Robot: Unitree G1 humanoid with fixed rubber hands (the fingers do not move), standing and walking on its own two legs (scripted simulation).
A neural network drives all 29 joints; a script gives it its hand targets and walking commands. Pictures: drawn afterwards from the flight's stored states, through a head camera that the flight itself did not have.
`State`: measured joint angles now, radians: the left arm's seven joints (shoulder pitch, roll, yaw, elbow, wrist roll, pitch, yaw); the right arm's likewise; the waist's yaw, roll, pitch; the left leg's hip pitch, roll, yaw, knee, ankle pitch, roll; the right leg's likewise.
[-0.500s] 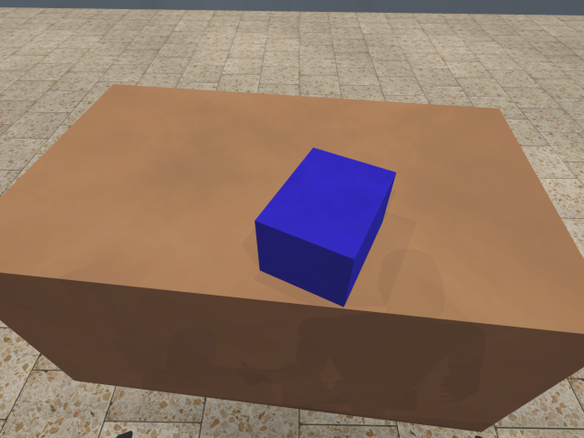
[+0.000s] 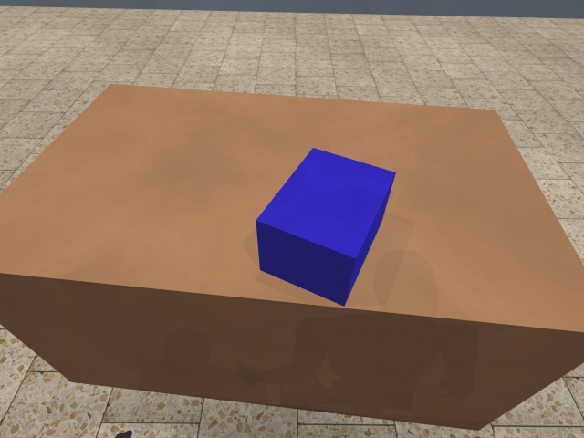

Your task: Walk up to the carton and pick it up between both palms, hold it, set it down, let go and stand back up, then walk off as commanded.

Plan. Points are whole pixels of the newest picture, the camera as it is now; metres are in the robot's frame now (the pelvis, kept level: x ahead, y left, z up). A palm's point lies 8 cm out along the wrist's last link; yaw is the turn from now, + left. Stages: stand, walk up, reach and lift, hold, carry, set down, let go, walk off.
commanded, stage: walk up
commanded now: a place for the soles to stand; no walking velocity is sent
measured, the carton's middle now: (327, 221) +0.52 -0.04 -0.03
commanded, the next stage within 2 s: none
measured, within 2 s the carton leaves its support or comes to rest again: neither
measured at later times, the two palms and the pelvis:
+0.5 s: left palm out of the picture +0.09 +0.28 -0.10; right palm out of the picture +0.10 -0.27 -0.10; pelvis +0.00 +0.01 +0.00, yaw -1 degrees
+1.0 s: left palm out of the picture +0.09 +0.27 -0.10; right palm out of the picture +0.10 -0.28 -0.11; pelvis +0.00 +0.00 +0.00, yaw -1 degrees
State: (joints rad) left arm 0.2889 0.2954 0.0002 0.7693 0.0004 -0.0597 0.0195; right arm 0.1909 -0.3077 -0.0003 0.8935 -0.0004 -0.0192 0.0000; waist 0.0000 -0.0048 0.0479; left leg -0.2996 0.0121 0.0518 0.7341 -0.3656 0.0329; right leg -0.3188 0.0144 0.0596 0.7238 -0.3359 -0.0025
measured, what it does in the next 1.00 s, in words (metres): stands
